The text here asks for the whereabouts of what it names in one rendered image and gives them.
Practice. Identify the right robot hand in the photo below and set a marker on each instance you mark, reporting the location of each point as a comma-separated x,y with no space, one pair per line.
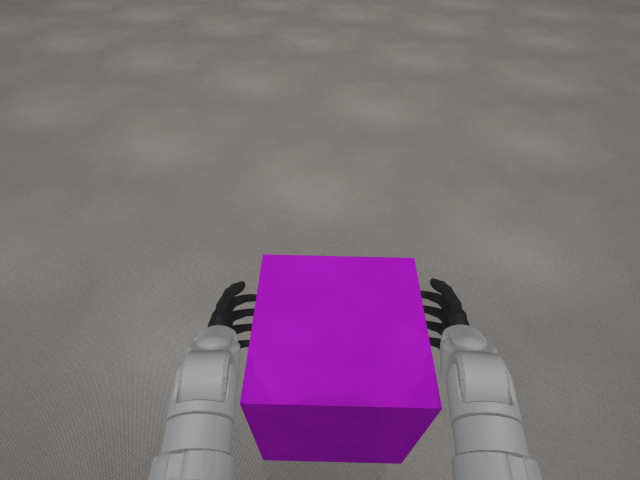
451,312

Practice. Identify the left robot forearm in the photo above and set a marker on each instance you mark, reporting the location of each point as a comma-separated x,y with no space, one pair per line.
201,412

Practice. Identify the left robot hand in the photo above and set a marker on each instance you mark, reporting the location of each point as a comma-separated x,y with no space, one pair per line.
224,314

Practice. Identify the right robot forearm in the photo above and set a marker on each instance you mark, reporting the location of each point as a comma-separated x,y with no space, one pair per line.
484,413

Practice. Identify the carton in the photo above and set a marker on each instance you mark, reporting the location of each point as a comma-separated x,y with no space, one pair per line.
339,365

